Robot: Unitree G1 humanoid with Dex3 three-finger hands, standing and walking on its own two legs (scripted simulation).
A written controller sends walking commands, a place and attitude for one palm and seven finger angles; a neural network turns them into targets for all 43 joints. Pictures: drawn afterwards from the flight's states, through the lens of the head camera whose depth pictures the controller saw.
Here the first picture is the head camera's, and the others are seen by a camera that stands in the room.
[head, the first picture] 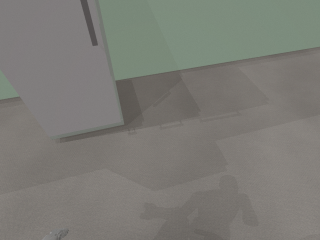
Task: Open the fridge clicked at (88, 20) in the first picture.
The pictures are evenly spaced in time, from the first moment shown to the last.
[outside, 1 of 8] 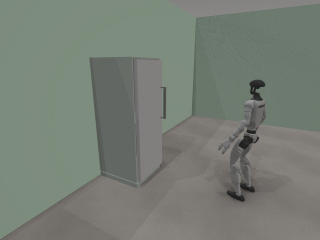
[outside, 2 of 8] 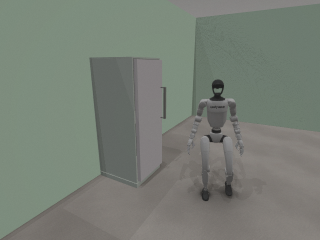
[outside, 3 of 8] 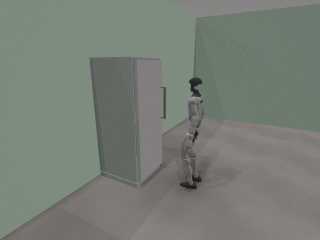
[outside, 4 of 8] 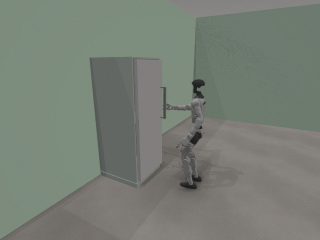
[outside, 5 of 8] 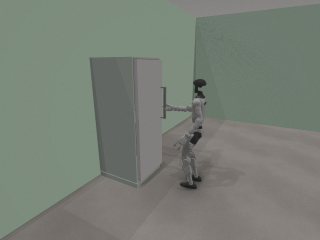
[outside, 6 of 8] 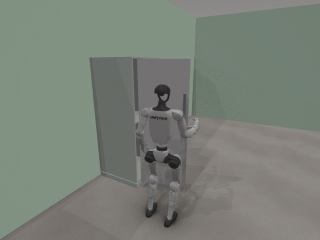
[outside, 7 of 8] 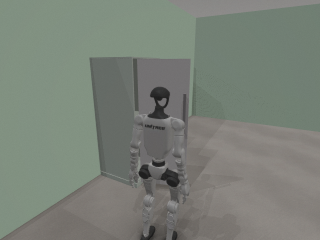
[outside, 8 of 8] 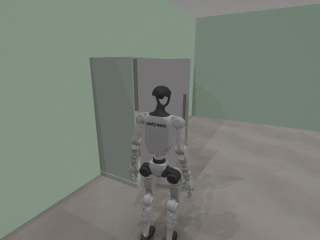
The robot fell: no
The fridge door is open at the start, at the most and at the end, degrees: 0 75 72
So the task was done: yes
